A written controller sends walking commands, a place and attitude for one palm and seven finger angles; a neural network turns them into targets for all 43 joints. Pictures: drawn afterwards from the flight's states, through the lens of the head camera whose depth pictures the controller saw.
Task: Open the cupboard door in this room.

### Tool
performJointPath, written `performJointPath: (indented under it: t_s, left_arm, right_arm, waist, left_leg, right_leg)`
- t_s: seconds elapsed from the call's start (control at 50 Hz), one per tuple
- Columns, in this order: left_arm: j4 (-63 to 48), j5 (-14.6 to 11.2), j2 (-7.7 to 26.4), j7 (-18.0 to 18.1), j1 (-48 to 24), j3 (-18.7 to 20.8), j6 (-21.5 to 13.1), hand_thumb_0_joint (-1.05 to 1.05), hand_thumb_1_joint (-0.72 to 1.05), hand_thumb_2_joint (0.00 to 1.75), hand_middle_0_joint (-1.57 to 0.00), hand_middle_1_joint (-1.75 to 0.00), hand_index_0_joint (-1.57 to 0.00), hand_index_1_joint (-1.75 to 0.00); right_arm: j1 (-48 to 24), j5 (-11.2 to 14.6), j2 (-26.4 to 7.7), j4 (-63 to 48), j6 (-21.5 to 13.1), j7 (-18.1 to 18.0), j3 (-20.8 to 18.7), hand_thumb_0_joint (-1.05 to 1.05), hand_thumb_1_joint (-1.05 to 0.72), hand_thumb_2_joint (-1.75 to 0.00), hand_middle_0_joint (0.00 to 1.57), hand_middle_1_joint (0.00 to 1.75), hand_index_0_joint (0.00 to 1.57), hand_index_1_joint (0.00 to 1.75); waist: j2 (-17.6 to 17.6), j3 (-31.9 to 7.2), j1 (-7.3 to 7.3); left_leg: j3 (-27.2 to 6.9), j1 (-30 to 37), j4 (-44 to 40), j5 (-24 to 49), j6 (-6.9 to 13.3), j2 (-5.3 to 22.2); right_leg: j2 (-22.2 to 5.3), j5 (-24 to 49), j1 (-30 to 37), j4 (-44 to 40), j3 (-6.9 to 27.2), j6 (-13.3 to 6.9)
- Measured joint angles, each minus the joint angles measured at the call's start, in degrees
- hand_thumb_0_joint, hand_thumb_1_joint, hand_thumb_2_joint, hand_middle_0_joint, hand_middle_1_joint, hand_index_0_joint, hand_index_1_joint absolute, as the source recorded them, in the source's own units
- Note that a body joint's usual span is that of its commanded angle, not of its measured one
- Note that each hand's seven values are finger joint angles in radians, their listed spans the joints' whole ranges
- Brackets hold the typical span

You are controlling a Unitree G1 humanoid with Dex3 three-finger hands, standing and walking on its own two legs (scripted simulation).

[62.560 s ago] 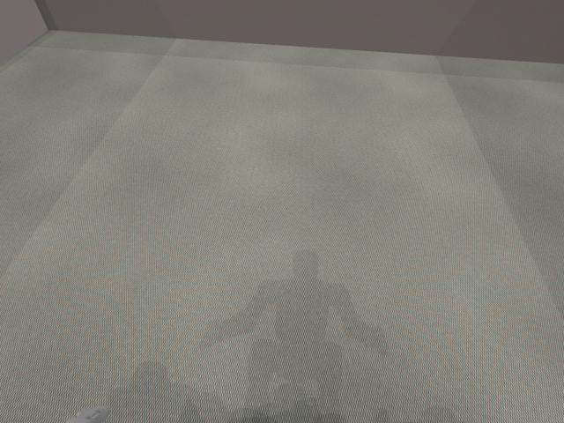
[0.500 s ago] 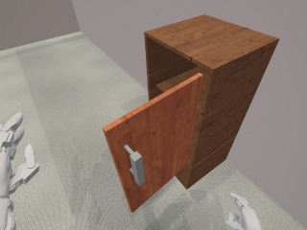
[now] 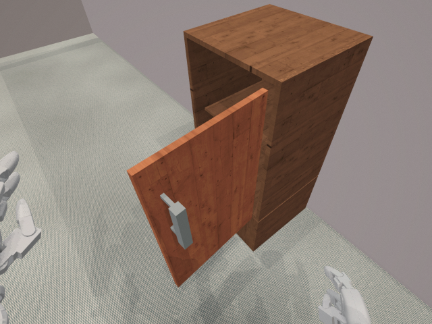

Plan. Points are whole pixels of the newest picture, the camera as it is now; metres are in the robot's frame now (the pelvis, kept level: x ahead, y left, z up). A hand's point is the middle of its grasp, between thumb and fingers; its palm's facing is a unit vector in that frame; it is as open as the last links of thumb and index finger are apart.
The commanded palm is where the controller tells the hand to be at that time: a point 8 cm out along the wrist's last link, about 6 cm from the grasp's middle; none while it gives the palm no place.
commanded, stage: step back with the hand held close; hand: left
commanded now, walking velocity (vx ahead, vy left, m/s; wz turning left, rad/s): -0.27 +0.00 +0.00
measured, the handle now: (175, 220) +0.34 +0.12 -0.04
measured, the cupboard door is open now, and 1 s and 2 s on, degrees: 96 96 96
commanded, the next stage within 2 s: stop stepping back and stand still in 1.16 s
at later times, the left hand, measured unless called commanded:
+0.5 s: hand out of the picture +0.14 +0.29 +0.15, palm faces +0.43 -0.75 -0.50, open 7.4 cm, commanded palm +0.08 +0.32 +0.17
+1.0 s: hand out of the picture +0.09 +0.30 +0.17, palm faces +0.48 -0.75 -0.46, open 7.4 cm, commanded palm +0.03 +0.33 +0.17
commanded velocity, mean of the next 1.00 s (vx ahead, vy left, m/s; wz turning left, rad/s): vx -0.32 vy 0.00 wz -0.03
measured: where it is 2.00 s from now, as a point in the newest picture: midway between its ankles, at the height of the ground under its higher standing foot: outside the picture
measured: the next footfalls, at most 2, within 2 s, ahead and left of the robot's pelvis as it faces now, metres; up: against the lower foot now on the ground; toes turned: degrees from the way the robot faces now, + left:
right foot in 1.18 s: -0.22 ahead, -0.08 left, +0.00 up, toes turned +1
left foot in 1.34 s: -0.06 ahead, +0.08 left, +0.00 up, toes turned -3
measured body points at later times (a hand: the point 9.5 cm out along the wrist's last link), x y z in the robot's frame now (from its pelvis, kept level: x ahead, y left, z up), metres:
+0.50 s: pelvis -0.05 +0.02 -0.01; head -0.04 +0.03 +0.44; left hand +0.12 +0.32 +0.18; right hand +0.12 -0.22 -0.09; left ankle -0.01 +0.10 -0.74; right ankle +0.01 -0.09 -0.74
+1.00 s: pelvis -0.10 +0.02 +0.00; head -0.08 +0.06 +0.44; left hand +0.05 +0.34 +0.19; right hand +0.08 -0.20 -0.07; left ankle -0.01 +0.10 -0.74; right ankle -0.18 -0.11 -0.69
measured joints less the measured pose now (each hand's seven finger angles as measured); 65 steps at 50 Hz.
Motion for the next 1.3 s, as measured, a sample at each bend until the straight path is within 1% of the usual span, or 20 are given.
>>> performJointPath:
  t_s: [0.1, 0.2, 0.42, 0.48, 0.56, 0.62, 0.68, 0.76, 0.82, 0.84, 0.88, 0.92, 0.96, 1.02, 1.08, 1.14, 1.18, 1.2, 1.24, 1.3]
  left_arm:
    - [-2.01, -0.02, 1.20, -0.02, 3.39, -1.06, 0.17, 0.01, 0.89, 0.90, -0.21, -0.30, -0.21, -0.30]
    - [-3.93, -0.15, 2.97, 0.68, 4.30, 0.03, 0.35, 0.01, 0.89, 0.90, -0.22, -0.30, -0.22, -0.30]
    - [-6.50, 0.98, 2.97, 2.56, 4.22, 1.02, -1.05, 0.01, 0.89, 0.90, -0.22, -0.30, -0.22, -0.30]
    - [-6.46, 2.00, 3.24, 2.66, 3.49, 1.49, -1.50, 0.01, 0.89, 0.90, -0.22, -0.30, -0.22, -0.30]
    - [-6.36, 2.87, 3.75, 2.31, 2.36, 3.08, -2.48, 0.01, 0.89, 0.90, -0.22, -0.30, -0.22, -0.30]
    - [-6.94, 2.37, 2.98, 2.20, 2.48, 3.84, -2.91, 0.01, 0.89, 0.90, -0.22, -0.30, -0.22, -0.30]
    - [-7.80, 1.82, 2.25, 2.08, 2.75, 2.86, -3.01, 0.01, 0.89, 0.90, -0.21, -0.30, -0.21, -0.30]
    - [-8.93, 1.37, 2.64, 2.19, 2.77, 1.17, -3.38, 0.01, 0.89, 0.90, -0.22, -0.30, -0.22, -0.30]
    - [-9.88, 1.26, 4.09, 2.41, 3.20, 1.66, -3.87, 0.01, 0.89, 0.90, -0.22, -0.30, -0.22, -0.30]
    - [-9.95, 1.42, 4.56, 2.39, 3.35, 2.24, -4.12, 0.01, 0.89, 0.90, -0.22, -0.30, -0.22, -0.30]
    - [-9.38, 2.01, 5.04, 2.12, 3.07, 3.25, -4.32, 0.01, 0.89, 0.90, -0.22, -0.30, -0.22, -0.31]
    - [-9.13, 2.19, 5.42, 2.06, 2.59, 4.09, -4.15, 0.01, 0.89, 0.90, -0.22, -0.30, -0.22, -0.31]
    - [-9.32, 1.72, 5.35, 2.38, 2.78, 4.77, -4.24, 0.01, 0.89, 0.90, -0.22, -0.30, -0.22, -0.31]
    - [-9.55, 0.93, 4.13, 2.87, 3.11, 4.29, -3.80, 0.01, 0.89, 0.90, -0.22, -0.30, -0.22, -0.30]
    - [-9.12, 0.38, 3.02, 2.67, 1.96, 2.44, -2.66, 0.01, 0.89, 0.90, -0.21, -0.30, -0.21, -0.30]
    - [-9.00, -0.53, 3.84, 1.81, 0.80, 1.46, -1.86, 0.01, 0.90, 0.90, -0.21, -0.30, -0.21, -0.30]
    - [-10.08, -1.12, 6.12, 1.11, 1.19, 2.54, -2.05, 0.01, 0.90, 0.90, -0.21, -0.30, -0.21, -0.30]
    - [-10.30, -1.31, 6.60, 0.68, 1.21, 2.62, -2.53, 0.01, 0.90, 0.90, -0.21, -0.30, -0.21, -0.30]
    - [-10.61, -1.41, 6.90, -0.01, 1.57, 1.74, -3.10, 0.01, 0.89, 0.90, -0.21, -0.30, -0.21, -0.30]
    - [-11.85, -1.06, 8.27, -0.51, 4.75, 2.32, -3.69, 0.01, 0.89, 0.90, -0.22, -0.30, -0.22, -0.30]
  right_arm:
    - [0.08, 0.36, -0.88, -0.87, 1.82, -0.81, -1.40, 0.01, -0.91, -0.90, 0.20, 0.30, 0.20, 0.30]
    - [0.29, 0.78, -1.01, -1.39, 2.94, -1.43, -2.19, 0.01, -0.91, -0.90, 0.20, 0.30, 0.20, 0.30]
    - [1.07, 0.84, -0.04, -2.56, 2.04, -1.57, -1.26, 0.01, -0.91, -0.90, 0.20, 0.30, 0.20, 0.30]
    - [1.91, 0.50, 0.52, -2.93, 1.48, -1.77, -0.90, 0.01, -0.91, -0.90, 0.20, 0.30, 0.20, 0.30]
    - [2.94, 0.15, 1.46, -2.77, 0.91, -1.51, -0.72, 0.01, -0.91, -0.90, 0.20, 0.30, 0.20, 0.30]
    - [1.85, 0.13, 1.71, -2.18, 0.62, -0.98, -0.53, 0.01, -0.91, -0.90, 0.20, 0.30, 0.20, 0.30]
    - [0.83, 0.13, 1.52, -1.84, 0.43, -0.52, -0.67, 0.01, -0.91, -0.90, 0.20, 0.30, 0.20, 0.30]
    - [-0.35, 0.27, 1.00, -1.29, 0.69, -0.42, -1.28, 0.01, -0.91, -0.90, 0.20, 0.30, 0.20, 0.30]
    - [-0.83, 0.29, 0.80, -1.06, 0.98, -0.83, -1.50, 0.01, -0.91, -0.90, 0.20, 0.30, 0.20, 0.30]
    - [-0.92, 0.20, 0.82, -1.08, 0.91, -1.02, -1.50, 0.01, -0.91, -0.90, 0.20, 0.30, 0.20, 0.30]
    - [-0.73, -0.45, 1.07, -1.10, 0.35, -1.39, -1.76, 0.01, -0.91, -0.90, 0.20, 0.30, 0.20, 0.30]
    - [-0.05, -0.95, 1.86, -0.71, -0.52, -1.25, -2.06, 0.01, -0.91, -0.90, 0.20, 0.30, 0.20, 0.30]
    - [0.48, -1.08, 2.77, 0.03, -1.42, -0.72, -1.86, 0.01, -0.91, -0.90, 0.20, 0.30, 0.20, 0.30]
    - [0.38, -1.27, 3.89, 1.09, -2.40, 0.04, -0.98, 0.01, -0.91, -0.90, 0.20, 0.30, 0.20, 0.30]
    - [-0.84, -1.71, 4.65, 1.63, -2.81, 0.71, -0.22, 0.01, -0.91, -0.90, 0.20, 0.30, 0.20, 0.30]
    - [-2.92, -1.93, 5.28, 1.17, -2.32, 1.34, 0.32, 0.01, -0.90, -0.90, 0.20, 0.30, 0.20, 0.30]
    - [-4.66, -1.95, 5.68, 0.03, -1.47, 1.68, 0.88, 0.01, -0.90, -0.90, 0.20, 0.30, 0.20, 0.30]
    - [-5.53, -1.82, 5.37, -0.12, -1.10, 1.71, 1.03, 0.01, -0.90, -0.90, 0.20, 0.30, 0.20, 0.30]
    - [-5.69, -1.25, 4.54, 0.47, -0.37, 1.38, 0.92, 0.01, -0.90, -0.90, 0.20, 0.30, 0.20, 0.30]
    - [-2.58, -0.29, 3.72, 0.96, 0.67, 0.41, 0.85, 0.01, -0.90, -0.90, 0.20, 0.30, 0.20, 0.30]
  waist:
    - [-0.65, 0.13, -0.85]
    - [-1.75, 0.61, -0.99]
    - [-3.18, 0.15, -0.95]
    - [-3.75, 0.50, -1.23]
    - [-4.35, 0.32, -1.27]
    - [-4.08, 1.16, -0.59]
    - [-3.66, 1.37, -0.39]
    - [-3.75, 1.47, -1.03]
    - [-4.59, 1.82, -1.32]
    - [-4.87, 1.97, -1.18]
    - [-4.42, 2.03, -1.30]
    - [-3.94, 1.29, -1.25]
    - [-4.07, -0.03, -0.54]
    - [-4.54, -1.89, 0.69]
    - [-4.69, -2.69, 1.10]
    - [-5.25, -2.25, 0.88]
    - [-7.01, -1.34, 0.80]
    - [-6.52, -0.62, 0.63]
    - [-4.79, 0.41, -0.23]
    - [-6.05, -1.09, -0.89]
  left_leg:
    - [0.63, -2.39, 0.39, 0.61, 0.39, -0.74]
    - [0.93, -4.36, 1.83, 0.87, 0.77, -1.34]
    - [1.12, -9.23, 5.72, 1.44, 1.96, -1.71]
    - [0.65, -9.80, 6.06, 1.87, 2.32, -2.37]
    - [-0.84, -11.41, 7.42, 2.11, 2.32, -3.37]
    - [-0.87, -12.13, 8.10, 2.28, 1.88, -2.71]
    - [-1.03, -13.19, 8.74, 2.60, 1.57, -2.10]
    - [-1.67, -15.24, 10.87, 0.44, 0.77, -2.01]
    - [-1.33, -15.49, 9.93, 4.02, 1.71, -2.08]
    - [-1.03, -15.48, 9.70, 4.47, 2.24, -2.09]
    - [-1.30, -15.28, 8.51, 4.97, 2.85, -1.84]
    - [-2.14, -15.06, 6.05, 6.59, 2.91, -1.42]
    - [-2.20, -14.82, 2.98, 8.58, 2.62, -0.77]
    - [-1.25, -14.51, -1.96, 11.61, 2.03, 0.34]
    - [-0.43, -14.73, -6.42, 15.01, 1.38, 1.21]
    - [0.62, -15.97, -8.69, 17.91, 0.60, 1.62]
    - [2.46, -18.08, -7.13, 18.48, 0.08, 1.40]
    - [2.66, -19.42, -5.07, 18.06, -0.24, 2.16]
    - [0.63, -20.89, -0.19, 11.91, -1.20, 2.90]
    - [-0.47, -20.20, 9.09, 3.71, -1.82, 0.88]
  right_leg:
    - [-0.85, -0.14, -3.28, 2.09, 0.56, 0.44]
    - [-1.58, -0.33, -5.67, 4.46, 0.78, 0.75]
    - [-2.12, 1.09, -9.70, 6.72, 0.85, 1.54]
    - [-1.48, -0.34, -10.71, 9.39, 2.81, 2.56]
    - [-0.48, -3.26, -9.93, 11.82, 6.09, 2.65]
    - [0.23, -2.75, -10.31, 11.53, 6.14, 1.82]
    - [0.80, -1.66, -10.74, 10.77, 5.96, 1.70]
    - [0.85, -0.63, -11.54, 10.29, 5.30, 1.80]
    - [0.61, -0.16, -12.17, 10.60, 5.30, 2.29]
    - [0.70, -1.53, -12.69, 11.52, 5.70, 2.50]
    - [1.94, -6.20, -13.89, 19.23, 6.99, 2.74]
    - [3.26, -10.75, -13.80, 27.83, 7.73, 2.64]
    - [3.32, -14.24, -11.89, 31.17, 7.53, 2.58]
    - [2.11, -17.62, -7.19, 27.76, 6.83, 2.46]
    - [1.21, -18.46, -2.37, 19.34, 6.02, 1.89]
    - [0.53, -14.52, 1.56, 8.82, 5.28, 0.95]
    - [-0.81, -9.33, 3.04, 2.44, 5.90, 0.44]
    - [-0.36, -11.17, 2.89, 2.11, 6.13, 1.11]
    - [1.20, -11.84, 2.77, 3.41, 5.73, 1.50]
    - [0.73, -11.79, 2.71, 4.84, 6.23, 1.38]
